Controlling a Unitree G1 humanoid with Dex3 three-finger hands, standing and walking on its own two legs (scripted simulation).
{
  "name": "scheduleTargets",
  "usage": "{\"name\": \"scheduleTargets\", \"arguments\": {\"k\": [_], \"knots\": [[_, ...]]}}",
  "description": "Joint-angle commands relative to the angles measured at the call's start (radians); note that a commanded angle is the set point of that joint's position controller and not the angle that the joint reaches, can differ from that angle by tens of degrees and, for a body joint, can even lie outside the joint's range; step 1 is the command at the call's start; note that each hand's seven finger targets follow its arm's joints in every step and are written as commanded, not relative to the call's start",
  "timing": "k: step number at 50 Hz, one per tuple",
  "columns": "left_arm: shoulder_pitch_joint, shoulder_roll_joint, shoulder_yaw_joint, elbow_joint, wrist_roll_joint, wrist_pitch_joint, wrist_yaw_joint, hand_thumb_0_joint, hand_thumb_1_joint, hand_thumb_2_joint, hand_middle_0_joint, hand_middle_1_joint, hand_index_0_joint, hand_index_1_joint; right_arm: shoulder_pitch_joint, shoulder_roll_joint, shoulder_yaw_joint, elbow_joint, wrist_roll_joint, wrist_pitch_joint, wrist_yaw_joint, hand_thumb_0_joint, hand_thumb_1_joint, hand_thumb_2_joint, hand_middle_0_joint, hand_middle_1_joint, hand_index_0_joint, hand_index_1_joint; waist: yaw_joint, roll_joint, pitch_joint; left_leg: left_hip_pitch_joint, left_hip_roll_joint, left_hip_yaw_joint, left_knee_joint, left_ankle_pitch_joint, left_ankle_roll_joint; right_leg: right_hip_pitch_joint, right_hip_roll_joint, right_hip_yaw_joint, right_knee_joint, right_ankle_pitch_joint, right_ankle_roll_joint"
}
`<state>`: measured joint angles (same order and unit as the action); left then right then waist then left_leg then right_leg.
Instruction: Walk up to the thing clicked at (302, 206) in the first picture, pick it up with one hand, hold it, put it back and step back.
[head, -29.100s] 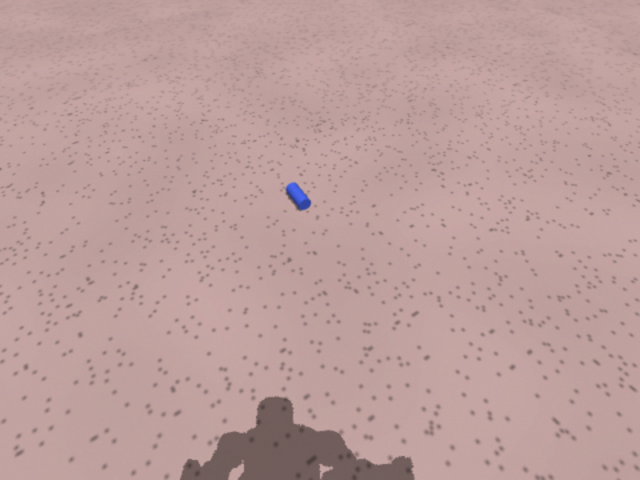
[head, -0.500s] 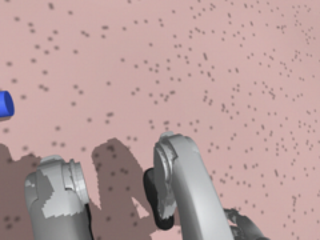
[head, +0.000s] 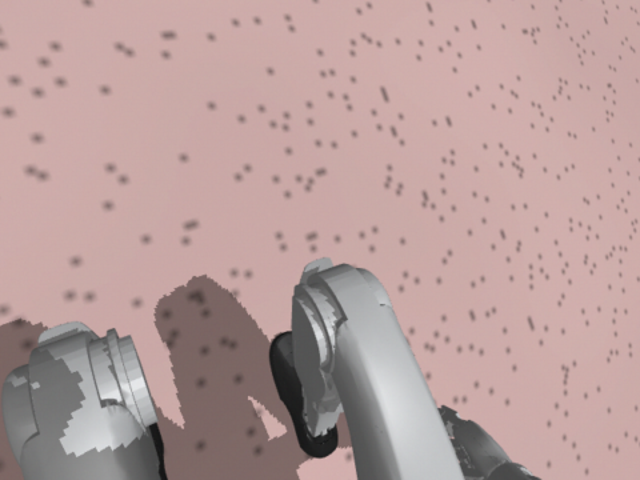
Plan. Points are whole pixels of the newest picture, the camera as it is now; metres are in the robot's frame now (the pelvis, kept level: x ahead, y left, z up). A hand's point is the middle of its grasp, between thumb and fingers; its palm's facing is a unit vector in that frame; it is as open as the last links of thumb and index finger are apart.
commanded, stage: rest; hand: left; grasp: from above
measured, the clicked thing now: out of the picture +0.44 +0.36 -0.27
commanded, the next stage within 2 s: open in 0.32 s
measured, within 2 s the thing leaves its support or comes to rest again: rests again in 0.76 s
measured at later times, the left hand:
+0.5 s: hand out of the picture +0.43 +0.35 -0.24, palm faces -0.47 -0.12 -0.87, open 8.9 cm
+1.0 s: hand out of the picture +0.43 +0.35 -0.23, palm faces -0.48 -0.12 -0.87, open 11.8 cm
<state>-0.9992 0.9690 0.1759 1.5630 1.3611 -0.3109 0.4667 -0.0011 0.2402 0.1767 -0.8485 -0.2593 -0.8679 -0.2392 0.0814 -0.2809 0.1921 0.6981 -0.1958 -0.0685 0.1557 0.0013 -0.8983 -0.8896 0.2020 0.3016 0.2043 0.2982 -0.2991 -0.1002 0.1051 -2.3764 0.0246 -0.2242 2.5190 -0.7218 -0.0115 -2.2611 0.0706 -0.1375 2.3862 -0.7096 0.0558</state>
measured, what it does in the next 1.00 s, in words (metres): stands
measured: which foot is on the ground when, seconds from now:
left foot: down 0.00-1.00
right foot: down 0.00-1.00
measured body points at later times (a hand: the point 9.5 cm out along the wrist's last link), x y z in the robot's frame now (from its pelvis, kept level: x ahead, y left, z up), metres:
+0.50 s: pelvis +0.00 +0.00 +0.00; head +0.27 +0.13 +0.33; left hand +0.45 +0.35 -0.19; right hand +0.08 -0.26 -0.08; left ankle +0.06 +0.13 -0.27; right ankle +0.10 -0.12 -0.27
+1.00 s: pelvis -0.01 +0.00 +0.00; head +0.26 +0.13 +0.34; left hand +0.45 +0.35 -0.18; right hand +0.06 -0.26 -0.07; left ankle +0.06 +0.13 -0.27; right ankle +0.10 -0.12 -0.27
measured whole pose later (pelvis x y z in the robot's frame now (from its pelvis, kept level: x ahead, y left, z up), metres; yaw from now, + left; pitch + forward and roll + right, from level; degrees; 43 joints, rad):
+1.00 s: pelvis -0.01 +0.00 +0.00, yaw -2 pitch +29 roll -14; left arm -1.03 1.05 0.10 1.62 1.31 -0.32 0.48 0.00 -0.13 0.67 -0.37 -0.74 -0.40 -0.72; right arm 0.08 -0.31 0.29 0.66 -0.22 -0.11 0.17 0.00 -0.90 -0.89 0.20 0.30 0.20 0.30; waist -0.33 -0.12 0.14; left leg -2.35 0.03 -0.26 2.53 -0.71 -0.01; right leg -2.22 0.08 -0.17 2.36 -0.69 0.06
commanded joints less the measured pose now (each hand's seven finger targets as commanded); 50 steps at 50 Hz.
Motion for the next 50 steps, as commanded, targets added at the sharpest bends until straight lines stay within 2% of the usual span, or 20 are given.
{"name": "scheduleTargets", "arguments": {"k": [1, 6, 7, 9, 13, 15, 16, 17, 19, 21, 23, 24, 25, 29, 30, 31, 34, 41, 48, 50], "knots": [[-0.276, 0.355, 0.049, -0.175, -0.032, -0.009, 0.069, 0.0, 0.803, 0.492, -1.126, -0.414, -1.15, -0.389, 0.205, -0.305, -0.086, 0.002, -0.005, 0.003, -0.014, 0.0, -0.894, -0.894, 0.201, 0.3, 0.2, 0.3, 0.009, 0.525, -0.792, 0.601, 0.018, 0.112, -0.226, 0.33, 0.028, 0.384, 0.029, -0.08, -0.199, 0.351, -0.078], [-0.286, 0.351, 0.04, -0.165, -0.023, -0.02, 0.08, 0.0, 0.796, 0.507, -1.113, -0.428, -1.136, -0.403, 0.202, -0.325, -0.079, 0.005, -0.01, -0.005, -0.01, 0.0, -0.893, -0.894, 0.201, 0.3, 0.2, 0.3, -0.02, 0.543, -0.726, 0.603, 0.017, 0.1, -0.223, 0.338, 0.02, 0.337, 0.028, -0.101, -0.186, 0.342, -0.085], [-0.287, 0.367, 0.054, -0.191, -0.023, -0.02, 0.087, 0.0, 0.81, 0.501, -1.116, -0.431, -1.142, -0.403, 0.198, -0.319, -0.074, 0.002, -0.013, -0.005, -0.01, 0.0, -0.89, -0.892, 0.201, 0.3, 0.2, 0.3, 0.001, 0.55, -0.765, 0.624, 0.018, 0.099, -0.23, 0.342, 0.022, 0.354, 0.03, -0.099, -0.189, 0.348, -0.082], [-0.276, 0.349, 0.034, -0.157, -0.018, -0.02, 0.09, 0.0, 0.83, 0.515, -1.136, -0.43, -1.159, -0.405, 0.2, -0.323, -0.07, 0.002, -0.018, -0.01, -0.005, 0.0, -0.891, -0.893, 0.201, 0.3, 0.2, 0.3, -0.019, 0.544, -0.744, 0.625, 0.022, 0.096, -0.219, 0.343, 0.023, 0.349, 0.032, -0.102, -0.185, 0.352, -0.08], [-0.275, 0.343, 0.025, -0.123, -0.025, -0.017, 0.109, 0.0, 0.788, 0.52, -1.1, -0.445, -1.124, -0.419, 0.183, -0.328, -0.062, 0.002, -0.019, -0.014, -0.004, 0.0, -0.892, -0.894, 0.201, 0.3, 0.2, 0.3, -0.02, 0.54, -0.735, 0.605, 0.023, 0.091, -0.224, 0.327, 0.023, 0.345, 0.034, -0.108, -0.183, 0.344, -0.079], [-0.268, 0.327, 0.008, -0.075, -0.014, -0.013, 0.11, 0.0, 0.804, 0.525, -1.091, -0.482, -1.123, -0.448, 0.193, -0.331, -0.057, 0.006, -0.028, -0.022, 0.0, 0.0, -0.891, -0.893, 0.201, 0.3, 0.2, 0.3, -0.047, 0.517, -0.676, 0.58, 0.023, 0.086, -0.22, 0.308, 0.023, 0.326, 0.034, -0.117, -0.18, 0.33, -0.079], [-0.281, 0.34, 0.005, -0.102, -0.016, -0.013, 0.112, 0.0, 0.78, 0.528, -1.089, -0.462, -1.114, -0.435, 0.179, -0.326, -0.053, 0.003, -0.025, -0.023, 0.0, 0.0, -0.892, -0.894, 0.201, 0.3, 0.2, 0.3, -0.028, 0.528, -0.693, 0.586, 0.026, 0.085, -0.225, 0.302, 0.024, 0.332, 0.039, -0.11, -0.189, 0.327, -0.079], [-0.29, 0.336, -0.004, -0.079, -0.013, -0.009, 0.113, 0.0, 0.764, 0.53, -1.087, -0.452, -1.108, -0.429, 0.184, -0.33, -0.053, 0.007, -0.022, -0.026, 0.0, 0.0, -0.895, -0.895, 0.2, 0.3, 0.2, 0.3, -0.043, 0.53, -0.678, 0.582, 0.023, 0.086, -0.226, 0.293, 0.023, 0.324, 0.036, -0.111, -0.183, 0.322, -0.081], [-0.299, 0.361, 0.009, -0.099, -0.023, -0.008, 0.119, 0.0, 0.77, 0.505, -1.075, -0.466, -1.105, -0.434, 0.171, -0.34, -0.048, -0.007, -0.025, -0.032, -0.001, 0.0, -0.893, -0.895, 0.2, 0.3, 0.2, 0.3, -0.033, 0.524, -0.692, 0.58, 0.025, 0.082, -0.227, 0.286, 0.022, 0.332, 0.037, -0.118, -0.187, 0.317, -0.079], [-0.287, 0.341, -0.012, -0.058, -0.022, -0.002, 0.125, 0.0, 0.761, 0.488, -1.059, -0.474, -1.094, -0.437, 0.168, -0.334, -0.041, -0.011, -0.026, -0.034, 0.0, 0.0, -0.892, -0.894, 0.201, 0.3, 0.2, 0.3, -0.043, 0.518, -0.677, 0.556, 0.026, 0.084, -0.23, 0.26, 0.022, 0.347, 0.039, -0.111, -0.189, 0.306, -0.081], [-0.295, 0.344, -0.008, -0.061, -0.02, 0.002, 0.129, 0.0, 0.601, 0.502, -0.899, -0.525, -0.934, -0.485, 0.179, -0.336, -0.041, -0.006, -0.029, -0.038, 0.001, 0.0, -0.879, -0.887, 0.201, 0.299, 0.201, 0.299, -0.05, 0.509, -0.677, 0.556, 0.025, 0.085, -0.224, 0.263, 0.024, 0.345, 0.04, -0.117, -0.191, 0.312, -0.077], [-0.299, 0.346, -0.014, -0.072, -0.021, 0.004, 0.128, 0.0, 0.521, 0.476, -0.819, -0.521, -0.854, -0.48, 0.174, -0.335, -0.037, -0.009, -0.027, -0.04, 0.0, 0.0, -0.88, -0.888, 0.201, 0.299, 0.201, 0.299, -0.04, 0.527, -0.677, 0.57, 0.026, 0.084, -0.232, 0.268, 0.021, 0.341, 0.04, -0.116, -0.188, 0.312, -0.08], [-0.302, 0.341, -0.017, -0.058, -0.024, 0.006, 0.126, 0.0, 0.441, 0.47, -0.76, -0.527, -0.8, -0.486, 0.173, -0.34, -0.04, -0.009, -0.026, -0.044, 0.001, 0.0, -0.883, -0.89, 0.201, 0.3, 0.201, 0.3, -0.053, 0.523, -0.668, 0.569, 0.026, 0.08, -0.225, 0.265, 0.02, 0.327, 0.038, -0.121, -0.183, 0.309, -0.079], [-0.307, 0.359, -0.011, -0.071, -0.03, 0.008, 0.13, 0.0, 0.166, 0.476, -0.601, -0.548, -0.636, -0.512, 0.171, -0.343, -0.034, -0.015, -0.025, -0.048, -0.002, 0.0, -0.887, -0.892, 0.201, 0.3, 0.201, 0.3, -0.048, 0.516, -0.689, 0.569, 0.028, 0.08, -0.222, 0.28, 0.022, 0.353, 0.04, -0.12, -0.191, 0.328, -0.075], [-0.297, 0.336, -0.033, -0.043, -0.028, 0.013, 0.125, 0.0, 0.135, 0.46, -0.572, -0.549, -0.61, -0.51, 0.172, -0.34, -0.034, -0.011, -0.021, -0.051, 0.001, 0.0, -0.888, -0.892, 0.201, 0.3, 0.201, 0.3, -0.056, 0.517, -0.653, 0.557, 0.028, 0.079, -0.221, 0.268, 0.021, 0.332, 0.038, -0.116, -0.184, 0.317, -0.078], [-0.309, 0.352, -0.014, -0.07, -0.037, 0.008, 0.127, 0.0, 0.113, 0.481, -0.54, -0.584, -0.582, -0.54, 0.175, -0.344, -0.032, -0.019, -0.026, -0.05, 0.0, 0.0, -0.884, -0.89, 0.201, 0.3, 0.201, 0.3, -0.054, 0.514, -0.674, 0.558, 0.026, 0.077, -0.233, 0.269, 0.02, 0.352, 0.038, -0.123, -0.194, 0.318, -0.075], [-0.275, 0.308, -0.055, -0.005, -0.041, 0.018, 0.106, 0.0, 0.005, 0.56, -0.473, -0.634, -0.504, -0.602, 0.175, -0.337, -0.027, -0.015, -0.022, -0.053, 0.002, 0.0, -0.888, -0.893, 0.201, 0.3, 0.201, 0.3, -0.062, 0.485, -0.625, 0.518, 0.026, 0.076, -0.228, 0.239, 0.024, 0.336, 0.041, -0.116, -0.202, 0.3, -0.076], [-0.258, 0.31, -0.068, -0.017, -0.083, 0.015, 0.054, 0.0, -0.136, 0.666, -0.369, -0.749, -0.395, -0.721, 0.178, -0.346, -0.021, -0.039, -0.018, -0.046, -0.002, 0.0, -0.893, -0.895, 0.201, 0.301, 0.201, 0.301, -0.059, 0.461, -0.621, 0.508, 0.027, 0.061, -0.25, 0.23, 0.024, 0.358, 0.04, -0.124, -0.212, 0.286, -0.075], [-0.261, 0.338, -0.055, -0.062, -0.07, -0.023, 0.049, 0.0, -0.271, 0.778, -0.265, -0.835, -0.282, -0.816, 0.179, -0.343, -0.003, -0.045, -0.022, -0.033, -0.006, 0.0, -0.892, -0.895, 0.201, 0.301, 0.201, 0.301, -0.055, 0.484, -0.665, 0.548, 0.027, 0.065, -0.243, 0.275, 0.022, 0.402, 0.042, -0.123, -0.214, 0.323, -0.073], [-0.244, 0.329, -0.064, -0.026, -0.061, -0.026, 0.055, 0.0, -0.321, 0.817, -0.22, -0.871, -0.237, -0.853, 0.175, -0.339, 0.0, -0.038, -0.021, -0.033, -0.005, 0.0, -0.891, -0.895, 0.201, 0.301, 0.201, 0.301, -0.061, 0.471, -0.634, 0.538, 0.03, 0.067, -0.231, 0.273, 0.025, 0.381, 0.043, -0.12, -0.213, 0.319, -0.074]]}}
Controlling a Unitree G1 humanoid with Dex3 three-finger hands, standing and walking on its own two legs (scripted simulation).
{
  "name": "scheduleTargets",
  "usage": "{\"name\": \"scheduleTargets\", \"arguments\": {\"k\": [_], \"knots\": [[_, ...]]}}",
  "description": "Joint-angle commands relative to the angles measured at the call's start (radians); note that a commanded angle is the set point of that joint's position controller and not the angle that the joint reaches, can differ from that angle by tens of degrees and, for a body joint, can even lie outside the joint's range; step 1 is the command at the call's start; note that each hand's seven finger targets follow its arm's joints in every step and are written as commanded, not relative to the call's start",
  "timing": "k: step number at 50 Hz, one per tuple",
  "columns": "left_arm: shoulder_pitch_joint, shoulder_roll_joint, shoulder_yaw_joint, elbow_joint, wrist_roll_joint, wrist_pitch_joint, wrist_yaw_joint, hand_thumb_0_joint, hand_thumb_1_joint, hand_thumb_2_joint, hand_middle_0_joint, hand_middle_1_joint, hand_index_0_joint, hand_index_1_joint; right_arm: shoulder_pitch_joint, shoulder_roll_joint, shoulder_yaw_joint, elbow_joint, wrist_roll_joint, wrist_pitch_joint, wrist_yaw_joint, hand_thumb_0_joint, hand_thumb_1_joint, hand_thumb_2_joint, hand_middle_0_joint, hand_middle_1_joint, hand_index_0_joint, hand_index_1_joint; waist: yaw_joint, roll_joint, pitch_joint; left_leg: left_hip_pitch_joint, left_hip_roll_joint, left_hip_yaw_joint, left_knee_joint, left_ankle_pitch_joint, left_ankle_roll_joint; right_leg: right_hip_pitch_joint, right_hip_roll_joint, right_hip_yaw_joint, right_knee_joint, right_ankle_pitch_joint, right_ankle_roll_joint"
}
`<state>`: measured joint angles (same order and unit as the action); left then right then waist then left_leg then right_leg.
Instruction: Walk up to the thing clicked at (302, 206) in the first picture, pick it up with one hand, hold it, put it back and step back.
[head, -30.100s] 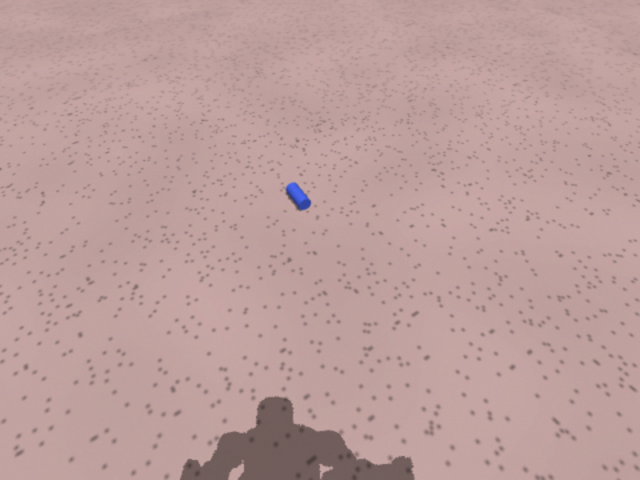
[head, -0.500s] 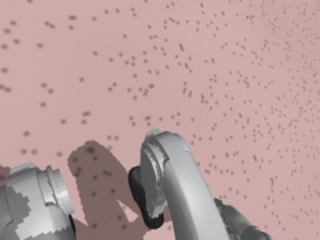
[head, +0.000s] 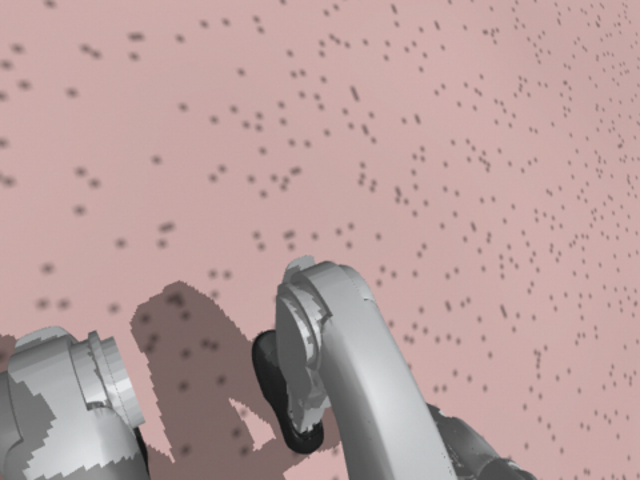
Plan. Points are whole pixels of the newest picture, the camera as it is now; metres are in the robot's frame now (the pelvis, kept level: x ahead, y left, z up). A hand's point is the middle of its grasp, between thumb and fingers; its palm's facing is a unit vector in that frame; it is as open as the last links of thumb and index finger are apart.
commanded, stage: open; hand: left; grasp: from above
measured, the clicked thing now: out of the picture +0.46 +0.37 -0.28
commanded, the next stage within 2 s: withdraw in 0.36 s
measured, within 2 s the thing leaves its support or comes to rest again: neither
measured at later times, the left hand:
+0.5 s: hand out of the picture +0.43 +0.36 -0.23, palm faces -0.46 -0.12 -0.88, open 13.8 cm
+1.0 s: hand out of the picture +0.43 +0.41 -0.08, palm faces -0.47 -0.08 -0.88, open 14.0 cm
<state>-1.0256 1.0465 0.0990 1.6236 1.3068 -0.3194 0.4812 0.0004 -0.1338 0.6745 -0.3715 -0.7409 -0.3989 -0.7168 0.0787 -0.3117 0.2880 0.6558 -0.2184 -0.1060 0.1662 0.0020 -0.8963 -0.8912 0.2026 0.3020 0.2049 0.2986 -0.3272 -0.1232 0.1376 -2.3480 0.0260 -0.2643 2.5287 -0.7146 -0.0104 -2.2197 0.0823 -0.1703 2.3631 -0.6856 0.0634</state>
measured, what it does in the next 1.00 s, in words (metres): stands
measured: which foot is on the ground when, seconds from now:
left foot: down 0.00-1.00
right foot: down 0.00-1.00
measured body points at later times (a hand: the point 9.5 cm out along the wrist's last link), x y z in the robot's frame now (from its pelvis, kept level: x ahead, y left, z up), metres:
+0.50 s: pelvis +0.00 +0.00 +0.00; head +0.26 +0.14 +0.33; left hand +0.45 +0.37 -0.18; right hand +0.08 -0.25 -0.07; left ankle +0.06 +0.13 -0.28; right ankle +0.11 -0.12 -0.28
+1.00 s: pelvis +0.00 +0.00 +0.04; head +0.23 +0.09 +0.42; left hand +0.45 +0.41 -0.03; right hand +0.11 -0.25 -0.07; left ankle +0.06 +0.13 -0.28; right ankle +0.11 -0.12 -0.28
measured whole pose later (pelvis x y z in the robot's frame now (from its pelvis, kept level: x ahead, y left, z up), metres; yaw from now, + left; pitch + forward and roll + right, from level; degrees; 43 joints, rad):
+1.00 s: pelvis +0.00 +0.00 +0.04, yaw +5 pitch +34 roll -11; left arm -0.96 0.89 0.03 1.25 1.13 -0.10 0.13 0.00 -0.50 0.98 -0.08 -1.02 -0.09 -1.01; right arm 0.12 -0.30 0.11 0.65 -0.10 -0.02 0.17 0.00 -0.91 -0.90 0.20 0.30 0.20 0.30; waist -0.20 0.03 -0.03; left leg -2.27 0.02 -0.17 2.36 -0.69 0.01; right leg -2.16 0.05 -0.10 2.25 -0.69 0.05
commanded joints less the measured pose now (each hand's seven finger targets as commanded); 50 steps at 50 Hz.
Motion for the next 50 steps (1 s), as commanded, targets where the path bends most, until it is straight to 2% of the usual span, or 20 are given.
{"name": "scheduleTargets", "arguments": {"k": [1, 3, 4, 7, 10, 12, 18, 21, 24, 27, 32, 35, 37, 39, 41, 42, 44, 46, 48, 50], "knots": [[-0.237, 0.254, 0.019, -0.116, -0.008, -0.022, 0.047, 0.0, -0.352, 0.845, -0.199, -0.888, -0.213, -0.874, 0.182, -0.313, -0.097, 0.008, 0.0, 0.004, -0.016, 0.0, -0.891, -0.895, 0.201, 0.301, 0.201, 0.301, -0.033, 0.504, -0.662, 0.519, 0.026, 0.106, -0.25, 0.27, 0.021, 0.336, 0.031, -0.092, -0.194, 0.294, -0.082], [-0.242, 0.271, 0.026, -0.098, 0.006, -0.023, 0.058, 0.0, -0.363, 0.858, -0.19, -0.895, -0.202, -0.882, 0.18, -0.314, -0.094, 0.005, -0.004, 0.001, -0.014, 0.0, -0.892, -0.895, 0.201, 0.301, 0.201, 0.301, -0.037, 0.517, -0.639, 0.515, 0.028, 0.103, -0.251, 0.25, 0.018, 0.317, 0.031, -0.095, -0.188, 0.276, -0.086], [-0.252, 0.28, 0.032, -0.124, 0.009, -0.024, 0.064, 0.0, -0.376, 0.865, -0.181, -0.903, -0.192, -0.891, 0.169, -0.314, -0.096, 0.008, -0.001, 0.001, -0.016, 0.0, -0.89, -0.895, 0.201, 0.301, 0.201, 0.301, -0.019, 0.526, -0.656, 0.525, 0.029, 0.107, -0.256, 0.243, 0.019, 0.314, 0.032, -0.092, -0.192, 0.272, -0.087], [-0.257, 0.289, 0.041, -0.123, 0.019, -0.022, 0.083, 0.0, -0.397, 0.884, -0.158, -0.927, -0.17, -0.913, 0.169, -0.318, -0.095, 0.006, -0.007, 0.002, -0.015, 0.0, -0.891, -0.895, 0.201, 0.301, 0.201, 0.301, -0.023, 0.54, -0.674, 0.53, 0.028, 0.105, -0.263, 0.245, 0.015, 0.321, 0.031, -0.099, -0.187, 0.274, -0.087], [-0.253, 0.239, 0.008, -0.081, 0.024, -0.01, 0.087, 0.0, -0.432, 0.911, -0.114, -0.976, -0.13, -0.958, 0.168, -0.315, -0.1, 0.011, -0.009, -0.005, -0.012, 0.0, -0.889, -0.894, 0.201, 0.301, 0.201, 0.301, -0.045, 0.531, -0.638, 0.531, 0.03, 0.096, -0.267, 0.222, 0.014, 0.279, 0.03, -0.103, -0.181, 0.255, -0.088], [-0.261, 0.258, 0.015, -0.078, 0.023, -0.002, 0.092, 0.0, -0.452, 0.926, -0.094, -1.0, -0.111, -0.981, 0.167, -0.32, -0.101, 0.008, -0.01, -0.005, -0.014, 0.0, -0.89, -0.894, 0.201, 0.301, 0.201, 0.301, -0.037, 0.528, -0.654, 0.52, 0.028, 0.1, -0.261, 0.225, 0.017, 0.288, 0.03, -0.102, -0.187, 0.265, -0.085], [-0.266, 0.234, -0.002, -0.075, 0.01, 0.018, 0.077, 0.0, -0.485, 0.951, -0.063, -1.039, -0.081, -1.019, 0.176, -0.317, -0.102, 0.009, -0.011, -0.014, -0.011, 0.0, -0.891, -0.895, 0.201, 0.301, 0.201, 0.301, -0.045, 0.522, -0.647, 0.513, 0.026, 0.101, -0.261, 0.223, 0.016, 0.291, 0.027, -0.098, -0.188, 0.266, -0.085], [-0.264, 0.256, 0.009, -0.099, 0.0, 0.017, 0.071, 0.0, -0.479, 0.953, -0.062, -1.043, -0.082, -1.021, 0.173, -0.32, -0.099, -0.003, -0.009, -0.015, -0.013, 0.0, -0.889, -0.894, 0.201, 0.3, 0.201, 0.3, -0.036, 0.519, -0.674, 0.517, 0.027, 0.103, -0.263, 0.235, 0.018, 0.318, 0.028, -0.096, -0.193, 0.278, -0.083], [-0.252, 0.244, 0.0, -0.082, -0.003, 0.02, 0.054, 0.0, -0.487, 0.958, -0.064, -1.054, -0.091, -1.024, 0.174, -0.321, -0.102, -0.001, -0.003, -0.02, -0.011, 0.0, -0.898, -0.894, 0.201, 0.3, 0.201, 0.3, -0.043, 0.517, -0.644, 0.516, 0.027, 0.097, -0.265, 0.22, 0.015, 0.29, 0.025, -0.097, -0.187, 0.259, -0.086], [-0.273, 0.311, 0.057, -0.162, -0.014, 0.018, 0.069, 0.0, -0.493, 0.961, -0.066, -1.045, -0.09, -1.018, 0.179, -0.323, -0.104, -0.012, -0.001, -0.019, -0.013, 0.0, -0.898, -0.895, 0.201, 0.3, 0.201, 0.3, -0.007, 0.551, -0.727, 0.551, 0.027, 0.106, -0.261, 0.267, 0.014, 0.339, 0.022, -0.092, -0.188, 0.298, -0.084], [-0.269, 0.317, 0.112, -0.266, -0.023, 0.055, 0.101, 0.0, -0.505, 0.963, -0.064, -1.032, -0.084, -1.009, 0.178, -0.312, -0.121, -0.022, 0.0, -0.02, 0.002, 0.0, -0.898, -0.896, 0.201, 0.3, 0.2, 0.3, 0.022, 0.653, -0.823, 0.62, 0.03, 0.119, -0.27, 0.338, 0.007, 0.335, 0.024, -0.087, -0.174, 0.349, -0.089], [-0.26, 0.312, 0.139, -0.358, -0.04, 0.104, 0.092, 0.0, -0.505, 0.962, -0.063, -1.023, -0.082, -1.002, 0.186, -0.3, -0.153, -0.013, 0.011, -0.013, 0.012, 0.0, -0.898, -0.896, 0.201, 0.3, 0.2, 0.3, 0.062, 0.723, -0.879, 0.627, 0.023, 0.142, -0.29, 0.342, 0.004, 0.321, 0.018, -0.071, -0.175, 0.351, -0.095], [-0.223, 0.261, 0.126, -0.379, -0.065, 0.143, 0.051, 0.0, -0.512, 0.969, -0.063, -1.017, -0.078, -1.0, 0.19, -0.29, -0.186, -0.011, 0.025, -0.01, 0.021, 0.0, -0.898, -0.897, 0.2, 0.3, 0.2, 0.3, 0.076, 0.703, -0.872, 0.629, 0.021, 0.147, -0.307, 0.325, 0.006, 0.289, 0.013, -0.062, -0.191, 0.328, -0.097], [-0.231, 0.21, 0.089, -0.42, -0.091, 0.172, -0.011, 0.0, -0.521, 0.978, -0.065, -1.017, -0.075, -1.005, 0.195, -0.281, -0.21, -0.01, 0.049, -0.001, 0.027, 0.0, -0.901, -0.899, 0.2, 0.3, 0.2, 0.3, 0.081, 0.69, -0.87, 0.614, 0.014, 0.146, -0.343, 0.28, 0.009, 0.266, 0.009, -0.051, -0.21, 0.289, -0.101], [-0.217, 0.146, 0.047, -0.443, -0.116, 0.2, -0.093, 0.0, -0.527, 0.984, -0.066, -1.017, -0.073, -1.008, 0.224, -0.274, -0.237, -0.005, 0.067, 0.016, 0.03, 0.0, -0.903, -0.9, 0.2, 0.3, 0.2, 0.3, 0.079, 0.61, -0.851, 0.578, 0.011, 0.155, -0.368, 0.227, 0.022, 0.292, 0.009, -0.034, -0.259, 0.255, -0.097], [-0.234, 0.131, 0.029, -0.466, -0.128, 0.206, -0.14, 0.0, -0.532, 0.988, -0.067, -1.018, -0.072, -1.012, 0.239, -0.277, -0.252, -0.012, 0.078, 0.029, 0.029, 0.0, -0.905, -0.902, 0.2, 0.3, 0.2, 0.3, 0.069, 0.57, -0.859, 0.554, 0.007, 0.157, -0.388, 0.189, 0.028, 0.31, 0.007, -0.029, -0.28, 0.228, -0.097], [-0.188, 0.095, -0.007, -0.464, -0.145, 0.221, -0.236, 0.0, -0.524, 0.987, -0.068, -1.018, -0.074, -1.011, 0.258, -0.277, -0.271, -0.017, 0.1, 0.059, 0.018, 0.0, -0.902, -0.901, 0.2, 0.3, 0.2, 0.3, 0.076, 0.502, -0.834, 0.547, 0.004, 0.152, -0.434, 0.145, 0.034, 0.336, 0.003, -0.019, -0.307, 0.192, -0.097], [-0.153, 0.023, -0.059, -0.461, -0.175, 0.226, -0.322, 0.0, -0.516, 0.99, -0.072, -1.013, -0.076, -1.008, 0.27, -0.276, -0.281, -0.015, 0.117, 0.083, 0.0, 0.0, -0.899, -0.9, 0.2, 0.3, 0.2, 0.3, 0.061, 0.394, -0.75, 0.525, 0.001, 0.148, -0.451, 0.128, 0.042, 0.335, 0.003, -0.009, -0.35, 0.174, -0.1], [-0.165, 0.007, -0.072, -0.517, -0.211, 0.216, -0.386, 0.0, -0.507, 0.989, -0.074, -1.01, -0.079, -1.005, 0.287, -0.262, -0.276, -0.017, 0.128, 0.103, -0.026, 0.0, -0.898, -0.9, 0.2, 0.3, 0.2, 0.3, 0.048, 0.329, -0.735, 0.495, -0.008, 0.165, -0.438, 0.161, 0.052, 0.41, -0.002, 0.008, -0.383, 0.203, -0.095], [-0.139, 0.02, -0.062, -0.538, -0.238, 0.198, -0.432, 0.0, -0.503, 0.988, -0.077, -1.01, -0.081, -1.005, 0.285, -0.255, -0.273, -0.025, 0.133, 0.116, -0.046, 0.0, -0.898, -0.9, 0.2, 0.3, 0.2, 0.3, 0.071, 0.257, -0.719, 0.46, -0.014, 0.179, -0.428, 0.173, 0.058, 0.44, -0.008, 0.025, -0.405, 0.2, -0.097]]}}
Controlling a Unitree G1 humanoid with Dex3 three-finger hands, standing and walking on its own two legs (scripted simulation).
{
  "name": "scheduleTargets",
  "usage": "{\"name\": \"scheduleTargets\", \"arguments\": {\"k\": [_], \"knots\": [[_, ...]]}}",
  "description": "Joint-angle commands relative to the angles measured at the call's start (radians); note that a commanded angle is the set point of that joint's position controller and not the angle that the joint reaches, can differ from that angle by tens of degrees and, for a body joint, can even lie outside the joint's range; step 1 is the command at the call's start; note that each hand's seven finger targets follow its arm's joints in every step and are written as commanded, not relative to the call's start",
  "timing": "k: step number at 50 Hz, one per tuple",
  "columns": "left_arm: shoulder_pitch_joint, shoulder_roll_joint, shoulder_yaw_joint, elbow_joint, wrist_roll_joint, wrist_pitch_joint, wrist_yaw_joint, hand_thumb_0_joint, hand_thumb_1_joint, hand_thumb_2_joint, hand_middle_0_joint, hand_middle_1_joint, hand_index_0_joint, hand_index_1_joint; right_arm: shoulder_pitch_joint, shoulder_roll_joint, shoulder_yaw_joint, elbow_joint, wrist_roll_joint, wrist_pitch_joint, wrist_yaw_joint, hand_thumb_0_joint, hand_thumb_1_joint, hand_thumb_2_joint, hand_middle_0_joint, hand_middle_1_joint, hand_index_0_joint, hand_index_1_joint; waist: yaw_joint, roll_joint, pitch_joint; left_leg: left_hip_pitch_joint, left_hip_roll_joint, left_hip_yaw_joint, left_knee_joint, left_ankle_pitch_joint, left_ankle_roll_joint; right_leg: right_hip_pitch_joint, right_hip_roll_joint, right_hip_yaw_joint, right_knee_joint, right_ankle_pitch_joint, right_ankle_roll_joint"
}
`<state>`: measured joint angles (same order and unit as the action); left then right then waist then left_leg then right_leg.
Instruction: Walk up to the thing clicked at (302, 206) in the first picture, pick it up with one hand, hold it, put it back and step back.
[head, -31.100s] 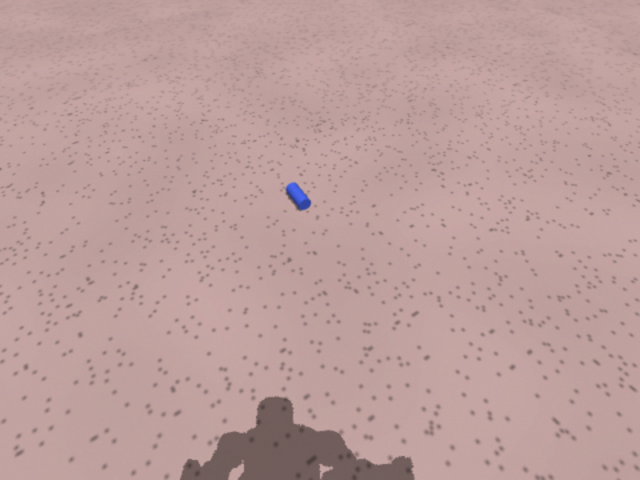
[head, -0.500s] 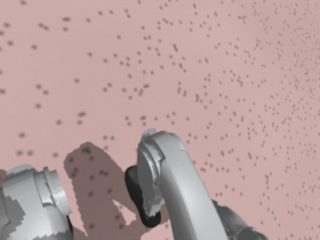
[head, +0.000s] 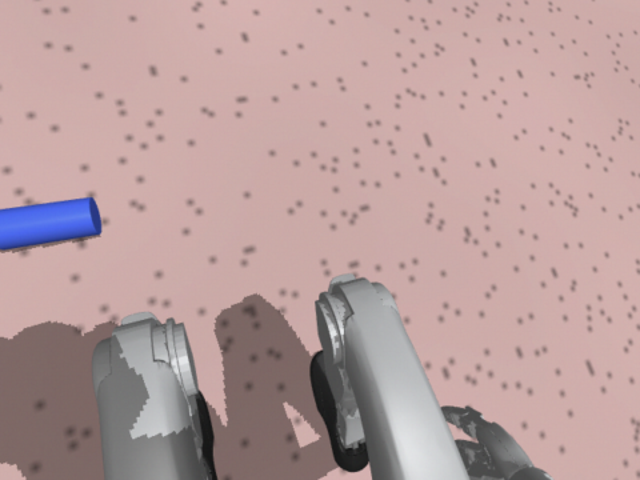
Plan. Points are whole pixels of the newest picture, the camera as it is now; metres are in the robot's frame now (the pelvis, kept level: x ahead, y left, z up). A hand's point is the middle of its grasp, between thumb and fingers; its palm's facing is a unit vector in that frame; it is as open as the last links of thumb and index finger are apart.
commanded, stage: withdraw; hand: left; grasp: from above
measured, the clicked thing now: (48, 222) +0.49 +0.34 -0.32
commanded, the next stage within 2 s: home in 0.38 s
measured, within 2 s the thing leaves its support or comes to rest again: neither
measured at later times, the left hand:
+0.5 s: hand out of the picture +0.48 +0.34 -0.17, palm faces -0.37 -0.06 -0.93, open 13.9 cm
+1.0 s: hand out of the picture +0.37 +0.34 -0.03, palm faces -0.27 -0.59 -0.76, open 8.7 cm
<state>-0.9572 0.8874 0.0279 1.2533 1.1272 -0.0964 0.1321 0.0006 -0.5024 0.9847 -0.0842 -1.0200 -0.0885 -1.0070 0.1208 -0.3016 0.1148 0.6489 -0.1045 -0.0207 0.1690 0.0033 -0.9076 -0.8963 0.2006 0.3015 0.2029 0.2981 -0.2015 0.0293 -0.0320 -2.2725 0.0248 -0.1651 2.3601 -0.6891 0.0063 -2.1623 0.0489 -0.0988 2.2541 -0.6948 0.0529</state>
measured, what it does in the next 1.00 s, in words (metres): rises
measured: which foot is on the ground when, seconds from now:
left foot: down 0.00-1.00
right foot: down 0.00-1.00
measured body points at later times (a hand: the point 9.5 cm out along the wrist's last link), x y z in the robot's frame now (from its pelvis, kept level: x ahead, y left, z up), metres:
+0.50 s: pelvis -0.01 +0.00 -0.02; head +0.23 +0.10 +0.34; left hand +0.49 +0.34 -0.12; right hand +0.06 -0.27 -0.11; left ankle +0.07 +0.12 -0.32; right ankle +0.10 -0.13 -0.32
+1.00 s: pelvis +0.00 +0.00 +0.08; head +0.21 +0.08 +0.48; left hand +0.38 +0.37 +0.02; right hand +0.14 -0.26 -0.03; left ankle +0.07 +0.12 -0.32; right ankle +0.10 -0.13 -0.32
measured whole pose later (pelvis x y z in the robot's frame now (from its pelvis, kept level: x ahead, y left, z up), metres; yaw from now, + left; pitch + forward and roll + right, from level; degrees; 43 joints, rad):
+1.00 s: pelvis +0.00 +0.00 +0.08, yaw +3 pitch +35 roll -9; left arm -0.44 0.65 0.16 0.58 0.58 0.00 -0.07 0.00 0.62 0.87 -0.22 -0.36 -0.21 -0.36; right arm 0.16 -0.29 0.02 0.62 -0.01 0.07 0.06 0.01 -0.90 -0.90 0.20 0.30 0.20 0.30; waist -0.10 0.03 -0.15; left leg -2.05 0.02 -0.12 2.09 -0.67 0.01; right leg -1.94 0.02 -0.07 2.00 -0.69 0.05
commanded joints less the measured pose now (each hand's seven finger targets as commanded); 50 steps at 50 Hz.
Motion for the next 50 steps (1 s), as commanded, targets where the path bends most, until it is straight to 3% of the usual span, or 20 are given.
{"name": "scheduleTargets", "arguments": {"k": [1, 3, 6, 8, 11, 13, 17, 20, 24, 25, 28, 32, 34, 37, 39, 41, 44, 46, 48, 50], "knots": [[-0.207, 0.189, 0.016, -0.175, -0.067, -0.044, -0.103, 0.0, -0.495, 0.985, -0.08, -1.007, -0.085, -1.002, 0.24, -0.262, -0.098, -0.02, 0.021, 0.037, -0.06, 0.0, -0.896, -0.899, 0.2, 0.3, 0.2, 0.3, -0.053, 0.083, -0.537, 0.37, -0.016, 0.082, -0.254, 0.143, 0.045, 0.381, 0.024, -0.04, -0.308, 0.198, -0.089], [-0.209, 0.217, 0.038, -0.182, -0.072, -0.092, -0.129, 0.0, -0.485, 0.977, -0.081, -1.008, -0.09, -0.998, 0.239, -0.256, -0.087, -0.022, 0.019, 0.047, -0.076, 0.0, -0.895, -0.898, 0.2, 0.3, 0.2, 0.3, -0.047, 0.076, -0.542, 0.386, -0.019, 0.082, -0.247, 0.165, 0.042, 0.387, 0.018, -0.035, -0.307, 0.209, -0.089], [-0.218, 0.264, 0.08, -0.182, -0.055, -0.191, -0.119, 0.0, -0.49, 0.979, -0.086, -0.996, -0.091, -0.99, 0.215, -0.237, -0.066, -0.032, 0.012, 0.054, -0.09, 0.0, -0.896, -0.898, 0.2, 0.3, 0.2, 0.3, -0.024, 0.131, -0.557, 0.412, -0.018, 0.078, -0.249, 0.168, 0.03, 0.357, 0.016, -0.035, -0.279, 0.191, -0.094], [-0.246, 0.278, 0.104, -0.184, -0.016, -0.258, -0.082, 0.0, -0.498, 0.98, -0.085, -0.988, -0.087, -0.984, 0.198, -0.231, -0.055, -0.026, 0.002, 0.059, -0.095, 0.0, -0.897, -0.898, 0.2, 0.3, 0.2, 0.3, -0.017, 0.193, -0.596, 0.468, -0.016, 0.077, -0.243, 0.206, 0.019, 0.329, 0.016, -0.042, -0.251, 0.219, -0.094], [-0.325, 0.289, 0.122, -0.175, 0.042, -0.311, 0.033, 0.0, -0.501, 0.977, -0.082, -0.985, -0.086, -0.979, 0.175, -0.239, -0.049, -0.02, -0.018, 0.069, -0.089, 0.0, -0.894, -0.897, 0.2, 0.3, 0.2, 0.3, -0.025, 0.33, -0.66, 0.576, -0.008, 0.063, -0.255, 0.225, 0.011, 0.252, 0.017, -0.063, -0.204, 0.232, -0.091], [-0.367, 0.234, 0.083, -0.116, 0.09, -0.303, 0.123, 0.0, -0.504, 0.978, -0.076, -0.99, -0.082, -0.983, 0.176, -0.24, -0.04, -0.003, -0.033, 0.077, -0.078, 0.0, -0.893, -0.896, 0.2, 0.3, 0.2, 0.3, -0.061, 0.335, -0.639, 0.577, -0.006, 0.065, -0.243, 0.215, 0.015, 0.212, 0.022, -0.077, -0.197, 0.228, -0.089], [-0.491, 0.289, 0.103, -0.049, 0.16, -0.257, 0.248, 0.0, -0.492, 0.969, -0.078, -0.996, -0.089, -0.983, 0.206, -0.261, -0.045, 0.024, -0.048, 0.071, -0.07, 0.0, -0.893, -0.894, 0.2, 0.3, 0.2, 0.3, -0.08, 0.384, -0.675, 0.594, -0.011, 0.07, -0.24, 0.202, 0.011, 0.184, 0.02, -0.093, -0.186, 0.226, -0.091], [-0.534, 0.345, 0.122, 0.042, 0.198, -0.197, 0.296, 0.0, -0.476, 0.955, -0.094, -0.978, -0.104, -0.965, 0.211, -0.266, -0.042, 0.025, -0.053, 0.054, -0.07, 0.0, -0.895, -0.895, 0.2, 0.3, 0.2, 0.3, -0.09, 0.413, -0.682, 0.576, -0.009, 0.072, -0.233, 0.168, 0.009, 0.167, 0.017, -0.091, -0.169, 0.205, -0.092], [-0.537, 0.398, 0.135, 0.108, 0.199, -0.132, 0.31, 0.0, -0.443, 0.926, -0.116, -0.958, -0.131, -0.941, 0.2, -0.272, -0.03, 0.007, -0.048, 0.034, -0.077, 0.0, -0.895, -0.894, 0.2, 0.3, 0.2, 0.3, -0.08, 0.407, -0.68, 0.517, -0.012, 0.083, -0.226, 0.117, 0.016, 0.174, 0.013, -0.081, -0.169, 0.172, -0.091], [-0.505, 0.406, 0.139, 0.13, 0.192, -0.114, 0.303, 0.0, -0.368, 0.869, -0.196, -0.878, -0.211, -0.861, 0.19, -0.275, -0.03, -0.004, -0.044, 0.029, -0.079, 0.0, -0.883, -0.894, 0.199, 0.299, 0.199, 0.299, -0.068, 0.392, -0.689, 0.501, -0.014, 0.08, -0.228, 0.104, 0.019, 0.178, 0.012, -0.08, -0.164, 0.165, -0.091], [-0.46, 0.399, 0.14, 0.086, 0.142, -0.076, 0.25, 0.0, -0.268, 0.889, -0.242, -0.661, -0.216, -0.684, 0.203, -0.266, -0.036, -0.017, -0.032, 0.018, -0.078, 0.0, -0.884, -0.895, 0.199, 0.299, 0.199, 0.299, -0.058, 0.375, -0.716, 0.487, -0.018, 0.087, -0.236, 0.121, 0.023, 0.233, 0.011, -0.074, -0.175, 0.185, -0.087], [-0.33, 0.4, 0.164, -0.008, 0.033, -0.041, 0.124, 0.0, -0.074, 0.868, -0.229, -0.58, -0.209, -0.598, 0.242, -0.255, -0.061, -0.039, -0.01, 0.027, -0.068, 0.0, -0.888, -0.896, 0.199, 0.299, 0.199, 0.299, -0.022, 0.337, -0.809, 0.528, -0.016, 0.088, -0.254, 0.198, 0.026, 0.338, 0.015, -0.066, -0.2, 0.242, -0.08], [-0.226, 0.366, 0.178, -0.054, -0.024, -0.026, 0.053, 0.0, 0.08, 0.853, -0.22, -0.52, -0.203, -0.535, 0.266, -0.259, -0.077, -0.038, -0.003, 0.038, -0.066, 0.0, -0.89, -0.896, 0.199, 0.299, 0.199, 0.299, -0.006, 0.312, -0.79, 0.532, -0.021, 0.096, -0.268, 0.233, 0.02, 0.361, 0.011, -0.066, -0.219, 0.258, -0.083], [-0.135, 0.278, 0.184, -0.309, -0.159, -0.013, -0.053, 0.0, 0.315, 0.794, -0.196, -0.396, -0.187, -0.404, 0.303, -0.253, -0.111, -0.047, 0.018, 0.053, -0.069, 0.0, -0.894, -0.898, 0.2, 0.3, 0.199, 0.3, 0.026, 0.311, -0.87, 0.609, -0.022, 0.112, -0.305, 0.293, 0.016, 0.444, 0.011, -0.052, -0.27, 0.298, -0.09], [-0.049, 0.237, 0.198, -0.538, -0.282, 0.002, -0.117, 0.0, 0.475, 0.755, -0.178, -0.292, -0.176, -0.295, 0.29, -0.258, -0.144, -0.057, 0.038, 0.062, -0.079, 0.0, -0.898, -0.899, 0.2, 0.3, 0.2, 0.3, 0.07, 0.358, -0.94, 0.742, -0.016, 0.107, -0.361, 0.356, 0.009, 0.444, 0.005, -0.035, -0.304, 0.33, -0.097], [0.094, 0.191, 0.223, -0.686, -0.398, 0.023, -0.168, 0.0, 0.635, 0.839, -0.189, -0.283, -0.189, -0.283, 0.276, -0.247, -0.162, -0.072, 0.056, 0.068, -0.091, 0.0, -0.9, -0.9, 0.2, 0.3, 0.2, 0.3, 0.081, 0.321, -0.94, 0.769, -0.013, 0.098, -0.406, 0.372, 0.016, 0.475, 0.005, -0.024, -0.342, 0.348, -0.091], [0.215, 0.14, 0.257, -0.809, -0.499, 0.049, -0.183, 0.0, 0.875, 0.899, -0.2, -0.299, -0.2, -0.299, 0.238, -0.205, -0.166, -0.08, 0.081, 0.075, -0.108, 0.0, -0.9, -0.9, 0.2, 0.3, 0.2, 0.3, 0.1, 0.231, -0.871, 0.745, -0.011, 0.085, -0.46, 0.334, 0.028, 0.508, 0.003, -0.009, -0.399, 0.327, -0.088], [0.213, 0.111, 0.262, -0.912, -0.554, 0.061, -0.174, 0.0, 0.9, 0.9, -0.2, -0.299, -0.2, -0.299, 0.215, -0.192, -0.178, -0.096, 0.096, 0.074, -0.119, 0.0, -0.9, -0.9, 0.2, 0.3, 0.2, 0.3, 0.106, 0.24, -0.88, 0.823, -0.003, 0.065, -0.515, 0.292, 0.028, 0.507, -0.002, -0.001, -0.447, 0.279, -0.091], [0.346, 0.003, 0.215, -0.886, -0.608, 0.085, -0.165, 0.0, 0.9, 0.9, -0.2, -0.299, -0.2, -0.299, 0.183, -0.17, -0.178, -0.102, 0.106, 0.066, -0.127, 0.0, -0.9, -0.9, 0.2, 0.3, 0.2, 0.3, 0.102, 0.23, -0.777, 0.849, 0.007, 0.042, -0.609, 0.226, 0.024, 0.518, -0.008, -0.005, -0.487, 0.233, -0.085], [0.406, -0.053, 0.189, -0.904, -0.653, 0.112, -0.156, 0.0, 0.9, 0.9, -0.2, -0.299, -0.2, -0.299, 0.158, -0.171, -0.184, -0.106, 0.112, 0.05, -0.137, 0.0, -0.9, -0.9, 0.2, 0.3, 0.2, 0.3, 0.107, 0.226, -0.708, 0.892, 0.016, 0.025, -0.688, 0.165, 0.019, 0.522, -0.012, -0.005, -0.53, 0.19, -0.085]]}}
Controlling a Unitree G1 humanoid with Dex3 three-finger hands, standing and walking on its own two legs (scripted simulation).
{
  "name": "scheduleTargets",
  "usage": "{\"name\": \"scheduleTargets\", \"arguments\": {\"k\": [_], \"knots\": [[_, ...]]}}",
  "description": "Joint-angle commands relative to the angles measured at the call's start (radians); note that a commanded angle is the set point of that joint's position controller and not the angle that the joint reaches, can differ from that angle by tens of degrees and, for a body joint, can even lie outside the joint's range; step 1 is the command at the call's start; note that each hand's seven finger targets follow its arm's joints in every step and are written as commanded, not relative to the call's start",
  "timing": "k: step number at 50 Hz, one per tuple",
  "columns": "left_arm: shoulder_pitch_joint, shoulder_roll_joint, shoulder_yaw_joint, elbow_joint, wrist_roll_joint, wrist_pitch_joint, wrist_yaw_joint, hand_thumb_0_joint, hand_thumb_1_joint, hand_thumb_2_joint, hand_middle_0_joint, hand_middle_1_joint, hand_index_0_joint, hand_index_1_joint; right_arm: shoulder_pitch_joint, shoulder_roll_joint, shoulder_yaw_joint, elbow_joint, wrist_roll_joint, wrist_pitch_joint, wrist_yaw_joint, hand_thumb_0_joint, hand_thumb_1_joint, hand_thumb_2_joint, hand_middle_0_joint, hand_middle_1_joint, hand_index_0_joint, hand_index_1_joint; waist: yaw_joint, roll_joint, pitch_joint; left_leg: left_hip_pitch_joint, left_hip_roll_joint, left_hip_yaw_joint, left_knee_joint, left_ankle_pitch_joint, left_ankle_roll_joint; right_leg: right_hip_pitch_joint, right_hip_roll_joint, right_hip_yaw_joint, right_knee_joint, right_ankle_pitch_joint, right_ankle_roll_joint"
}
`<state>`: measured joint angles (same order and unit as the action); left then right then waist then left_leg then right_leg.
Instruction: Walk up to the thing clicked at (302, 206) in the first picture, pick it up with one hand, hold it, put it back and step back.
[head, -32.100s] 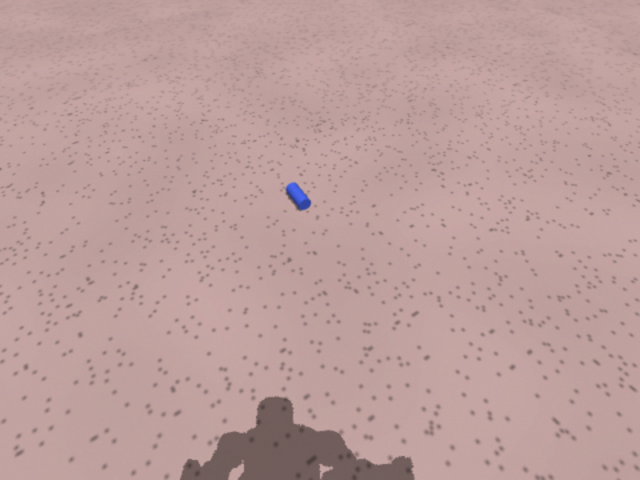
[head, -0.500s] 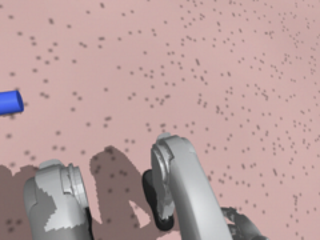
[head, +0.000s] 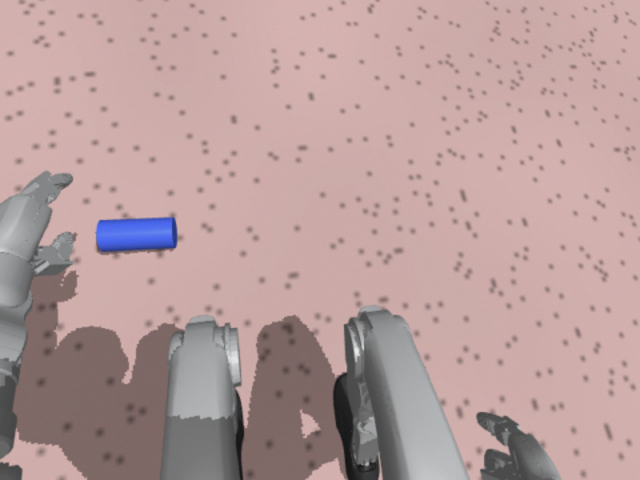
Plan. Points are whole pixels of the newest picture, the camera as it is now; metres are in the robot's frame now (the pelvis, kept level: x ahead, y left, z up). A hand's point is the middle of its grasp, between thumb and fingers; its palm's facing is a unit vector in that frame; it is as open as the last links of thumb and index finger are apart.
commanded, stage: home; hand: left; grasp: from above
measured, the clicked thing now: (139, 234) +0.50 +0.30 -0.40
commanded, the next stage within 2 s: none
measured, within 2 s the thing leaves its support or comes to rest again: neither
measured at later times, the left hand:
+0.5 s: hand (6, 370) +0.26 +0.23 +0.10, palm faces +0.12 -0.94 -0.31, open 7.4 cm
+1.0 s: hand out of the picture +0.21 +0.19 +0.24, palm faces +0.19 -0.96 -0.20, open 7.4 cm
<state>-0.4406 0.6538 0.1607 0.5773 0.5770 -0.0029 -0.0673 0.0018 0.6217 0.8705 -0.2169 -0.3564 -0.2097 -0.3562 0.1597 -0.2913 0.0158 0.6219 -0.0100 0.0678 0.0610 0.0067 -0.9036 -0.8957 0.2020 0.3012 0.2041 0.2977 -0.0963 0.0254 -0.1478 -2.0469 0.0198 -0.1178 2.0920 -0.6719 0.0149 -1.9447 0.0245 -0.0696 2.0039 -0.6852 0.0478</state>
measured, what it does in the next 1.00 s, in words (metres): rises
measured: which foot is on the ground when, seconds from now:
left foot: down 0.00-1.00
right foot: down 0.00-1.00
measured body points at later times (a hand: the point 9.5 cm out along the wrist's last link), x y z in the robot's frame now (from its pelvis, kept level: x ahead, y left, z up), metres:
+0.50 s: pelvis +0.03 -0.01 +0.19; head +0.13 +0.03 +0.63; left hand +0.25 +0.28 +0.12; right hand +0.24 -0.22 +0.10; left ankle +0.07 +0.12 -0.40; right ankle +0.09 -0.14 -0.40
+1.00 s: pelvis +0.08 -0.01 +0.28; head +0.09 +0.00 +0.73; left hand +0.20 +0.24 +0.25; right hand +0.27 -0.22 +0.22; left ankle +0.07 +0.11 -0.40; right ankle +0.09 -0.14 -0.40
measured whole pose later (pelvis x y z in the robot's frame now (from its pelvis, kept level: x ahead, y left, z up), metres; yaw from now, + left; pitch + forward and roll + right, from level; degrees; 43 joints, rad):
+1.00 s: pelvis +0.08 -0.01 +0.28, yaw +8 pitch +10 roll -3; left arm 0.52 0.22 0.03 -0.13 -0.06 0.46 0.03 0.01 0.90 0.90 -0.20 -0.30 -0.20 -0.30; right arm 0.29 -0.22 0.04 0.52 0.02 -0.21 -0.19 0.01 -0.90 -0.90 0.20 0.30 0.20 0.30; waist -0.04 0.06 -0.18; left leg -0.70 0.03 -0.07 1.00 -0.48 -0.01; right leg -0.62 0.01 -0.05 0.93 -0.48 0.01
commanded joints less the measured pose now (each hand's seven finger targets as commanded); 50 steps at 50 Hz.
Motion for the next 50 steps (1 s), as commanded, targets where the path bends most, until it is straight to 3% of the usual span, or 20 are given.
{"name": "scheduleTargets", "arguments": {"k": [1, 6, 11, 16, 18, 19, 25, 28, 29, 30, 31, 35, 41, 50], "knots": [[-0.084, 0.16, 0.048, -0.238, -0.124, 0.036, 0.046, 0.0, 0.9, 0.9, -0.2, -0.299, -0.2, -0.299, 0.112, -0.184, -0.086, -0.084, 0.02, -0.047, -0.033, 0.0, -0.899, -0.9, 0.2, 0.3, 0.2, 0.3, 0.002, 0.228, -0.564, 0.688, 0.024, -0.037, -0.463, 0.108, 0.008, 0.311, 0.011, -0.035, -0.298, 0.16, -0.08], [0.025, 0.043, -0.01, -0.367, -0.258, 0.116, 0.057, 0.0, 0.885, 0.893, -0.199, -0.298, -0.199, -0.298, 0.046, -0.167, -0.086, -0.122, 0.035, -0.093, -0.053, 0.0, -0.899, -0.9, 0.2, 0.3, 0.2, 0.3, -0.004, 0.218, -0.525, 0.821, 0.024, -0.05, -0.597, 0.06, -0.001, 0.425, 0.004, -0.022, -0.42, 0.147, -0.073], [0.157, -0.011, 0.009, -0.425, -0.392, 0.174, 0.096, 0.0, 0.9, 0.9, -0.2, -0.299, -0.2, -0.299, -0.007, -0.134, -0.065, -0.155, 0.046, -0.14, -0.085, 0.0, -0.9, -0.9, 0.2, 0.3, 0.2, 0.3, -0.001, 0.153, -0.441, 0.864, 0.008, -0.021, -0.685, 0.015, 0.007, 0.58, 0.005, 0.014, -0.571, 0.107, -0.071], [0.275, -0.07, 0.013, -0.503, -0.478, 0.23, 0.128, 0.0, 0.9, 0.9, -0.2, -0.299, -0.2, -0.299, -0.015, -0.11, -0.051, -0.171, 0.055, -0.172, -0.118, 0.0, -0.9, -0.9, 0.2, 0.3, 0.2, 0.3, 0.002, 0.164, -0.428, 1.008, 0.004, -0.005, -0.796, 0.101, 0.001, 0.734, 0.0, 0.031, -0.692, 0.169, -0.071], [0.368, -0.091, 0.025, -0.528, -0.508, 0.261, 0.141, 0.0, 0.9, 0.9, -0.2, -0.299, -0.2, -0.299, -0.005, -0.097, -0.041, -0.186, 0.057, -0.179, -0.132, 0.0, -0.9, -0.9, 0.2, 0.3, 0.2, 0.3, 0.019, 0.134, -0.438, 1.066, 0.0, -0.001, -0.837, 0.155, 0.0, 0.825, 0.001, 0.031, -0.747, 0.211, -0.071], [0.404, -0.128, 0.003, -0.537, -0.522, 0.278, 0.143, 0.0, 0.9, 0.9, -0.2, -0.299, -0.2, -0.299, 0.002, -0.091, -0.037, -0.186, 0.057, -0.182, -0.139, 0.0, -0.9, -0.9, 0.2, 0.3, 0.2, 0.3, 0.012, 0.129, -0.421, 1.091, 0.0, 0.001, -0.861, 0.184, -0.001, 0.855, 0.002, 0.033, -0.773, 0.234, -0.071], [0.582, -0.227, 0.0, -0.609, -0.616, 0.353, 0.148, 0.0, 0.9, 0.9, -0.2, -0.299, -0.2, -0.299, 0.037, -0.066, -0.016, -0.19, 0.059, -0.223, -0.196, 0.0, -0.9, -0.9, 0.2, 0.3, 0.2, 0.3, 0.014, 0.074, -0.336, 1.204, -0.002, 0.021, -0.98, 0.285, -0.001, 1.052, 0.006, 0.031, -0.932, 0.32, -0.066], [0.631, -0.253, -0.01, -0.676, -0.637, 0.374, 0.144, 0.0, 0.9, 0.9, -0.2, -0.299, -0.2, -0.299, 0.055, -0.055, -0.014, -0.194, 0.054, -0.243, -0.219, 0.0, -0.9, -0.9, 0.2, 0.3, 0.2, 0.3, 0.01, 0.086, -0.293, 1.264, -0.005, 0.033, -1.039, 0.337, -0.003, 1.13, 0.008, 0.029, -1.001, 0.359, -0.064], [0.673, -0.256, 0.003, -0.681, -0.645, 0.381, 0.144, 0.0, 0.9, 0.9, -0.2, -0.299, -0.2, -0.299, 0.062, -0.053, -0.013, -0.201, 0.053, -0.249, -0.224, 0.0, -0.9, -0.9, 0.2, 0.3, 0.2, 0.3, 0.024, 0.073, -0.275, 1.282, -0.006, 0.033, -1.06, 0.345, -0.003, 1.154, 0.007, 0.026, -1.022, 0.365, -0.062], [0.703, -0.28, -0.022, -0.696, -0.646, 0.386, 0.14, 0.0, 0.9, 0.9, -0.2, -0.3, -0.2, -0.3, 0.065, -0.047, -0.012, -0.206, 0.05, -0.254, -0.229, 0.0, -0.9, -0.9, 0.2, 0.299, 0.2, 0.299, 0.016, 0.077, -0.249, 1.298, -0.008, 0.037, -1.083, 0.35, -0.003, 1.173, 0.009, 0.023, -1.048, 0.372, -0.061], [0.733, -0.286, -0.018, -0.713, -0.651, 0.391, 0.139, 0.0, 0.9, 0.9, -0.2, -0.299, -0.2, -0.299, 0.078, -0.045, -0.012, -0.213, 0.049, -0.259, -0.235, 0.0, -0.9, -0.9, 0.2, 0.3, 0.2, 0.3, 0.022, 0.071, -0.235, 1.316, -0.01, 0.041, -1.105, 0.351, -0.003, 1.194, 0.009, 0.023, -1.072, 0.373, -0.06], [0.838, -0.307, -0.035, -0.806, -0.648, 0.4, 0.136, 0.0, 0.9, 0.9, -0.2, -0.299, -0.2, -0.299, 0.095, -0.035, -0.018, -0.234, 0.043, -0.281, -0.251, 0.0, -0.9, -0.9, 0.2, 0.3, 0.2, 0.3, 0.037, 0.063, -0.203, 1.388, -0.016, 0.06, -1.167, 0.4, -0.003, 1.278, 0.012, 0.018, -1.143, 0.411, -0.059], [0.941, -0.345, -0.074, -0.869, -0.639, 0.415, 0.122, 0.0, 0.9, 0.9, -0.2, -0.3, -0.2, -0.3, 0.097, -0.032, -0.024, -0.253, 0.031, -0.307, -0.262, 0.0, -0.9, -0.9, 0.2, 0.3, 0.2, 0.3, 0.033, 0.013, -0.129, 1.44, -0.018, 0.068, -1.214, 0.45, 0.004, 1.328, 0.015, 0.004, -1.203, 0.455, -0.051], [0.9, -0.334, -0.077, -0.868, -0.625, 0.416, 0.09, 0.0, 0.9, 0.899, -0.2, -0.298, -0.2, -0.298, 0.068, -0.048, -0.031, -0.258, 0.02, -0.343, -0.26, 0.0, -0.899, -0.9, 0.2, 0.3, 0.2, 0.3, 0.036, -0.01, -0.029, 1.446, -0.023, 0.078, -1.253, 0.354, 0.008, 1.306, 0.005, 0.003, -1.246, 0.36, -0.042]]}}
